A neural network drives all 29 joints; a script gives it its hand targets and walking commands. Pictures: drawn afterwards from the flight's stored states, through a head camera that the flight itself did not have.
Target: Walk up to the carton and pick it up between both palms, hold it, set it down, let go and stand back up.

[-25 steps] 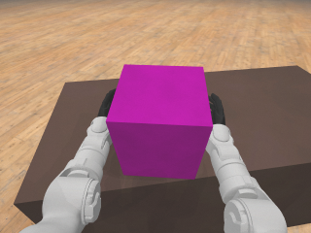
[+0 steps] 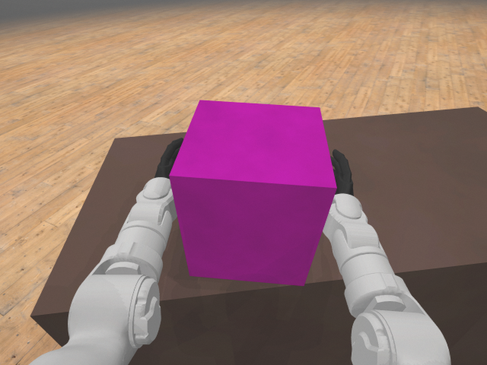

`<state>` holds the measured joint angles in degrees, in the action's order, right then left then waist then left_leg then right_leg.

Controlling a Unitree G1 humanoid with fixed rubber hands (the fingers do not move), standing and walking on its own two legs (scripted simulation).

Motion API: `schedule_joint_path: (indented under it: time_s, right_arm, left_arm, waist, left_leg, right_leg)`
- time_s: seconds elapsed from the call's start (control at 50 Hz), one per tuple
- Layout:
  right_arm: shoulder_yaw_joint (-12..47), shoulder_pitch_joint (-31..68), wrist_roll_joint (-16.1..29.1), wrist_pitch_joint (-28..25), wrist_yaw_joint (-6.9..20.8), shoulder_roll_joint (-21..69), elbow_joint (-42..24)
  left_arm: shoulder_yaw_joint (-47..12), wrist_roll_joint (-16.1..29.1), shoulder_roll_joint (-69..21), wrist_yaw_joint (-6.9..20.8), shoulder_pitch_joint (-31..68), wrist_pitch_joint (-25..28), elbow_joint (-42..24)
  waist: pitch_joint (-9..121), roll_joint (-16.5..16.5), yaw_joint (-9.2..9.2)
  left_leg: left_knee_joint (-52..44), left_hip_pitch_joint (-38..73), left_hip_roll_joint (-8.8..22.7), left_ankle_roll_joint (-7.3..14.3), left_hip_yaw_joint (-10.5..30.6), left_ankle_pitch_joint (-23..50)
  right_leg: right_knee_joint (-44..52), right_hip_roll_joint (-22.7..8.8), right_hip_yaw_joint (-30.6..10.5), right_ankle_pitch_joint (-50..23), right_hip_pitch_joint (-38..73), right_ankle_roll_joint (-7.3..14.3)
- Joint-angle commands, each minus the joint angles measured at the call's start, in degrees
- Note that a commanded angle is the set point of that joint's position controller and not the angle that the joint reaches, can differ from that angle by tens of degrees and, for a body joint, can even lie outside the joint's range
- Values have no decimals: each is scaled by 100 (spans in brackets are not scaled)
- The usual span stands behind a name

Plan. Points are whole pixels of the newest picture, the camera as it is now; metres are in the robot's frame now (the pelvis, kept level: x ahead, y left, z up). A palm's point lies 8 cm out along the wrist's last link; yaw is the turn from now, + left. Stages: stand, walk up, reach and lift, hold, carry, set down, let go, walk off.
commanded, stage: reach and lift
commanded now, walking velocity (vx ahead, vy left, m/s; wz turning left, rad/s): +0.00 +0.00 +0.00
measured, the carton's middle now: (252, 194) +0.40 -0.02 +0.13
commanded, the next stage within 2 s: hold in 1.78 s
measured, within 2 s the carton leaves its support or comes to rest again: neither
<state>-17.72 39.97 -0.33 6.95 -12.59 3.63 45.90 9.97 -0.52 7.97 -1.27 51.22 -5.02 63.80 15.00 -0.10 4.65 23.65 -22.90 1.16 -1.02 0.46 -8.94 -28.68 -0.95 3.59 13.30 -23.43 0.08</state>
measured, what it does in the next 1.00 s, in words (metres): stands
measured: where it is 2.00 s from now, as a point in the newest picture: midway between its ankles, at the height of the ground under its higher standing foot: outside the picture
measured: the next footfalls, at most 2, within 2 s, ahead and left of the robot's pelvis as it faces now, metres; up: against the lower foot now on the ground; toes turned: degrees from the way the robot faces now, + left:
none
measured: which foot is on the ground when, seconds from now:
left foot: down 0.00-1.00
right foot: down 0.00-1.00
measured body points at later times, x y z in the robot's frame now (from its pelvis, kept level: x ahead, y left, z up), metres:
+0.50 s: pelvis -0.01 +0.00 +0.00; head -0.07 -0.01 +0.45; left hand +0.41 +0.13 +0.20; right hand +0.37 -0.17 +0.17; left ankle +0.03 +0.15 -0.74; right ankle +0.01 -0.10 -0.74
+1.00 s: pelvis -0.03 +0.01 +0.00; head -0.10 +0.01 +0.44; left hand +0.38 +0.16 +0.23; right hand +0.36 -0.14 +0.20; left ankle +0.03 +0.15 -0.74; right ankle +0.01 -0.10 -0.74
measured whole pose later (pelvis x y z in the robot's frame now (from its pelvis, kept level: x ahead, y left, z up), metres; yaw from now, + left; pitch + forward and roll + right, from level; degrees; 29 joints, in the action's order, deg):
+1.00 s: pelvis -0.03 +0.01 +0.00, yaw +0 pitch +0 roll +0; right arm -13.2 45.5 8.5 23.9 -15.5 0.3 40.1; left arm 13.0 -0.5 7.9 -3.2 51.8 -29.3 46.1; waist 12.2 -0.1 2.2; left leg 24.7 -16.8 1.1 -1.1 0.5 -8.4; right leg -27.5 -1.0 3.6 11.7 -16.2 0.4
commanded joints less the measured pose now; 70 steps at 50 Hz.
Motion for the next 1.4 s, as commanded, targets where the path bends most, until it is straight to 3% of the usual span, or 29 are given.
schedule_joint_path:
  time_s: [0.0,0.1,0.18,0.26,0.28,0.34,0.44,0.46,0.48,0.62,0.78,0.88,1.02,1.06,1.1,1.2,1.28,1.36,1.38]
  right_arm:
    - [3175,6766,243,-283,750,3892,-2548]
    - [3448,6831,460,-84,652,3880,-2698]
    - [3581,7009,709,119,593,3765,-2709]
    - [3663,7066,891,244,549,3717,-2886]
    - [3659,7099,893,284,537,3660,-2873]
    - [3716,7149,1016,385,519,3640,-3001]
    - [3878,7176,1244,519,528,3588,-3134]
    - [3851,7238,1224,571,531,3600,-3031]
    - [3835,7173,1254,604,535,3587,-3043]
    - [3658,7720,1380,810,666,3600,-2880]
    - [3459,7941,1414,1093,865,3631,-2286]
    - [3493,8108,1587,1258,884,3628,-2351]
    - [3529,8078,1908,1508,756,3385,-2621]
    - [3526,8150,1946,1595,740,3364,-2586]
    - [3629,8376,2110,1606,689,3397,-3097]
    - [3843,8420,2456,1781,639,3384,-3529]
    - [3811,8486,2544,1937,591,3350,-3629]
    - [3818,8457,2671,2080,590,3351,-3537]
    - [3816,8345,2660,2122,570,3364,-3526]
  left_arm:
    - [-1129,224,-3369,993,5428,152,-2386]
    - [-1072,203,-3332,1004,5332,-131,-2694]
    - [-881,89,-3271,991,5117,-439,-2658]
    - [-914,94,-3229,972,5072,-659,-3032]
    - [-858,17,-3248,979,4851,-742,-2805]
    - [-830,32,-3277,985,4799,-920,-2946]
    - [-1149,101,-3519,896,4839,-1166,-3432]
    - [-1036,63,-3406,900,4880,-1187,-3354]
    - [-1188,126,-3508,883,5013,-1233,-3582]
    - [-1320,277,-3755,723,5428,-1513,-3586]
    - [-1314,421,-3855,478,6052,-1784,-3734]
    - [-1265,485,-3835,423,5990,-2047,-3686]
    - [-1376,557,-3893,448,5745,-2383,-3800]
    - [-1252,476,-3830,454,5752,-2439,-3747]
    - [-1451,668,-3914,436,5820,-2461,-4058]
    - [-1657,745,-3952,336,5826,-2595,-4563]
    - [-1608,711,-3889,306,5783,-2756,-4574]
    - [-1597,692,-3858,245,5921,-2878,-4865]
    - [-1657,729,-3843,261,5891,-2897,-4811]
  waist:
    - [3412,502,-177]
    - [3341,496,-299]
    - [2860,587,-413]
    - [2861,521,-431]
    - [2665,587,-432]
    - [2514,652,-441]
    - [2588,481,-421]
    - [2401,570,-474]
    - [2444,445,-393]
    - [2252,328,-399]
    - [2038,249,-481]
    - [2114,321,-548]
    - [2206,229,-418]
    - [2147,264,-494]
    - [2570,249,-459]
    - [2912,140,-537]
    - [2742,217,-568]
    - [2891,86,-615]
    - [2833,119,-552]
  left_leg:
    - [-557,646,-542,460,-44,485]
    - [-585,823,-551,442,0,597]
    - [-622,933,-553,449,-9,546]
    - [-606,1086,-544,417,-17,607]
    - [-615,1077,-544,413,3,535]
    - [-640,1132,-541,427,-26,532]
    - [-475,1486,-544,323,-18,807]
    - [-515,1411,-541,365,-35,637]
    - [-499,1505,-536,330,-27,677]
    - [-416,1485,-536,346,-35,211]
    - [-462,1392,-514,342,-54,-198]
    - [-421,1412,-522,367,-83,-166]
    - [-296,1566,-519,258,-36,221]
    - [-313,1503,-528,282,-29,175]
    - [-230,1544,-525,255,4,425]
    - [-96,1699,-542,219,49,865]
    - [-114,1654,-529,246,46,763]
    - [-127,1689,-510,225,57,807]
    - [-109,1671,-518,220,68,778]
  right_leg:
    - [177,-87,-635,-4724,4012,-770]
    - [195,-149,-653,-5188,4243,-811]
    - [298,-157,-665,-5122,4235,-824]
    - [373,-192,-675,-5196,4191,-850]
    - [425,-180,-657,-5084,4120,-839]
    - [490,-161,-647,-4937,4047,-849]
    - [601,-48,-557,-4490,3771,-735]
    - [646,-63,-573,-4195,3696,-756]
    - [661,-49,-544,-4044,3636,-719]
    - [929,99,-462,-2089,2873,-512]
    - [1048,234,-352,-693,2162,-387]
    - [1093,242,-378,-582,2050,-388]
    - [1074,259,-402,-1087,2232,-390]
    - [1059,267,-406,-1015,2226,-408]
    - [1022,247,-430,-1410,2412,-428]
    - [936,340,-418,-1852,2421,-434]
    - [1009,353,-430,-1687,2286,-439]
    - [982,377,-417,-1660,2211,-441]
    - [987,353,-436,-1751,2265,-445]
